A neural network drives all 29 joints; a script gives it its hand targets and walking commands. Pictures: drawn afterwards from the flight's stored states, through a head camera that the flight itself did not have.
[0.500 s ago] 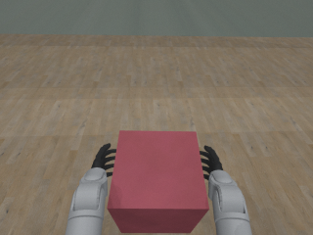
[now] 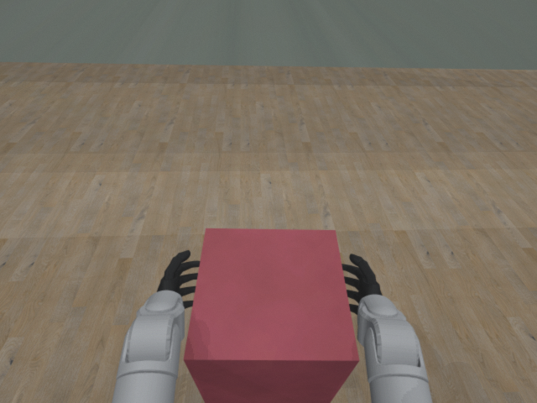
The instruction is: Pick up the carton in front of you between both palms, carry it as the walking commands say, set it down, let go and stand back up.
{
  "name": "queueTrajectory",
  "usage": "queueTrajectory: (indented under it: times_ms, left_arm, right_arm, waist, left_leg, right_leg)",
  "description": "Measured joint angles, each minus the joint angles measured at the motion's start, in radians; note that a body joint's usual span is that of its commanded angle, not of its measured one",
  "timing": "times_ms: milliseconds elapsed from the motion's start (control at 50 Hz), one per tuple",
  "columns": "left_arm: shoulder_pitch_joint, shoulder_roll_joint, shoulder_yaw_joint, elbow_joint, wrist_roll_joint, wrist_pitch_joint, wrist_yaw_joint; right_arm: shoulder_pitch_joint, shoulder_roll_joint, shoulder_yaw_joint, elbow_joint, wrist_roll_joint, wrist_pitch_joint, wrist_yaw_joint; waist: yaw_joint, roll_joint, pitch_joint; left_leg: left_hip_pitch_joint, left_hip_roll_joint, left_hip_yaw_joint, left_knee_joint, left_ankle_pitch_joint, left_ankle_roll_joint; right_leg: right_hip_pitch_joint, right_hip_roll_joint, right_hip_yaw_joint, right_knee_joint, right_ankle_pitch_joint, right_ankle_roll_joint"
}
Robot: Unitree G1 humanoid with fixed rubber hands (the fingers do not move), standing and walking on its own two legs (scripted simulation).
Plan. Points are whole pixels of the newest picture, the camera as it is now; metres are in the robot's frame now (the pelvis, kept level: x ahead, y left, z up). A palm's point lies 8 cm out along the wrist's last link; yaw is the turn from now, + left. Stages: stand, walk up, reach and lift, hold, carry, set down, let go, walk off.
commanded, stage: carry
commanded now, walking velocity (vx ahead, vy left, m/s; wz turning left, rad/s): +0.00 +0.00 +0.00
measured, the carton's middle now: (268, 322) +0.29 +0.00 -0.04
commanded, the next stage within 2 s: none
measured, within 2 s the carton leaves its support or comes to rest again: neither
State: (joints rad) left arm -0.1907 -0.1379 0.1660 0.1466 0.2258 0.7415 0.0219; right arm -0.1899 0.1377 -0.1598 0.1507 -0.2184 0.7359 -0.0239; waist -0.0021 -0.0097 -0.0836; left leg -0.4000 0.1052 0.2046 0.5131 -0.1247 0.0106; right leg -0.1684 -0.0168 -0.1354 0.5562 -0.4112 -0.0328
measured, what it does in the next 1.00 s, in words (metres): walks ahead: right foot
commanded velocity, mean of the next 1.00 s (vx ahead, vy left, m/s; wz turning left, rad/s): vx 0.30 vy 0.00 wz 0.00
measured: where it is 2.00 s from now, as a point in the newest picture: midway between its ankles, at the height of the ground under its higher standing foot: (260, 399)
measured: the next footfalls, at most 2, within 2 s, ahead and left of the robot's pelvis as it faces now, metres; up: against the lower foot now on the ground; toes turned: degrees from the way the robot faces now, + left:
right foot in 0.94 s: +0.41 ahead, -0.10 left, +0.00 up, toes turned +0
left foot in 1.24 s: +0.43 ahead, +0.10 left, +0.00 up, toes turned -7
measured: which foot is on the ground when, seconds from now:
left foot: down 0.00-0.94, up 0.96-1.00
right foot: down 0.00-0.54, up 0.56-0.92, down 0.94-1.00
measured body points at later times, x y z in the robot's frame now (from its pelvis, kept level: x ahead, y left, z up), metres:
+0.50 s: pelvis +0.05 +0.02 +0.01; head +0.03 +0.03 +0.46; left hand +0.34 +0.17 +0.03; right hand +0.34 -0.13 +0.04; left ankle +0.08 +0.12 -0.72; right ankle -0.07 -0.08 -0.73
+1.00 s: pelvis +0.27 -0.01 +0.00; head +0.28 -0.02 +0.45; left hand +0.57 +0.15 +0.02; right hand +0.58 -0.15 +0.01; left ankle +0.11 +0.11 -0.70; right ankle +0.37 -0.10 -0.73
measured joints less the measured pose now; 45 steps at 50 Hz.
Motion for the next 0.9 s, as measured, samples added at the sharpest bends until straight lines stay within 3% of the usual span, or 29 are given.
queueTrajectory:
  times_ms: [300, 380, 440, 500, 540, 600, 660, 800, 900]
  left_arm:
    - [0.008, 0.001, -0.007, -0.003, 0.001, 0.004, 0.0]
    - [0.028, 0.004, -0.029, 0.002, 0.006, 0.012, 0.001]
    - [0.023, 0.003, -0.032, -0.001, 0.005, 0.012, 0.004]
    - [0.008, 0.001, -0.028, -0.021, 0.005, 0.012, 0.005]
    - [-0.001, 0.0, -0.012, -0.033, 0.003, 0.008, 0.004]
    - [0.007, 0.002, 0.003, -0.032, -0.001, -0.002, 0.003]
    - [0.027, 0.004, -0.013, -0.041, -0.008, -0.002, 0.004]
    - [0.053, 0.007, -0.036, -0.141, -0.034, 0.004, 0.013]
    - [0.054, 0.007, -0.03, -0.124, -0.029, 0.007, 0.01]
  right_arm:
    - [0.009, -0.001, 0.003, -0.004, 0.001, 0.003, 0.0]
    - [0.038, -0.005, 0.008, -0.007, 0.004, 0.008, 0.002]
    - [0.036, -0.005, 0.002, -0.011, 0.008, 0.007, 0.003]
    - [0.02, -0.004, -0.006, -0.023, 0.016, 0.0, 0.004]
    - [-0.002, 0.0, -0.007, -0.015, 0.013, -0.01, 0.005]
    - [-0.015, 0.003, 0.0, 0.009, 0.003, -0.021, 0.007]
    - [0.021, -0.002, 0.018, -0.017, 0.009, -0.019, 0.0]
    - [0.049, -0.006, 0.044, -0.12, 0.042, -0.011, -0.016]
    - [0.04, -0.005, 0.045, -0.101, 0.021, 0.0, -0.006]
  waist:
    - [0.0, 0.0, 0.003]
    - [0.004, -0.013, -0.011]
    - [0.007, -0.021, -0.014]
    - [0.009, -0.035, -0.009]
    - [0.011, -0.051, -0.003]
    - [-0.001, -0.023, 0.002]
    - [-0.01, 0.005, 0.012]
    - [-0.013, 0.01, 0.038]
    - [0.001, 0.012, 0.015]
  left_leg:
    - [0.009, 0.003, -0.003, -0.01, 0.003, -0.005]
    - [0.019, -0.006, -0.009, 0.052, -0.152, -0.024]
    - [0.018, -0.018, -0.024, 0.104, -0.201, -0.021]
    - [0.055, -0.044, -0.009, 0.026, -0.195, -0.007]
    - [0.087, -0.065, 0.02, -0.028, -0.067, 0.022]
    - [0.113, -0.063, 0.033, -0.037, -0.108, 0.043]
    - [0.175, -0.061, 0.023, -0.125, -0.103, 0.033]
    - [0.325, -0.059, 0.001, -0.277, -0.103, 0.006]
    - [0.418, -0.04, -0.009, -0.252, -0.202, -0.042]
  right_leg:
    - [0.01, 0.005, -0.002, -0.013, 0.006, -0.004]
    - [0.074, 0.001, -0.005, -0.092, 0.023, -0.005]
    - [0.12, -0.002, -0.005, -0.167, 0.045, 0.006]
    - [0.142, -0.021, 0.0, -0.183, 0.032, 0.027]
    - [0.104, -0.055, 0.012, -0.075, -0.016, 0.042]
    - [-0.072, -0.044, 0.051, 0.277, -0.076, 0.037]
    - [-0.216, -0.043, 0.05, 0.401, -0.044, 0.022]
    - [-0.368, -0.088, 0.021, 0.14, 0.186, 0.044]
    - [-0.335, -0.074, -0.033, -0.042, 0.298, 0.033]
